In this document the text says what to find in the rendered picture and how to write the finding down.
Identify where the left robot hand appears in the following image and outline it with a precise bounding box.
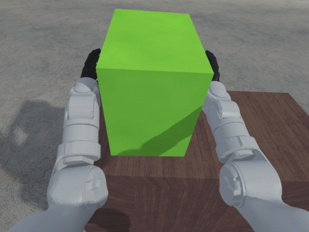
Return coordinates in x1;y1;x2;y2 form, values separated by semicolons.
81;48;101;83

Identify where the left robot forearm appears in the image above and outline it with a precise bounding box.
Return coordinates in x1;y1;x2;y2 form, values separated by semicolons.
47;77;101;199

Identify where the carton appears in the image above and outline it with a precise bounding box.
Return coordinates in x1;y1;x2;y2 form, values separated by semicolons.
96;9;214;157

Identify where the right robot hand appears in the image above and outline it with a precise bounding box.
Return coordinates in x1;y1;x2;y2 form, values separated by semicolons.
205;50;220;82

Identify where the robot right upper arm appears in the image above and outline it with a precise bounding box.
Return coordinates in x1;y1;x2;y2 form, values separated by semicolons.
219;160;309;232

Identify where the right robot forearm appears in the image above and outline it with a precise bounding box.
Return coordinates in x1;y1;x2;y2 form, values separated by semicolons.
201;81;282;188

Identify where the pedestal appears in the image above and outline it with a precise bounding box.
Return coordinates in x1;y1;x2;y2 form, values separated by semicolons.
84;90;309;232

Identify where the robot left upper arm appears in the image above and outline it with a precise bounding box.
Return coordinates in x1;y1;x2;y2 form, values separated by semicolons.
7;165;108;232

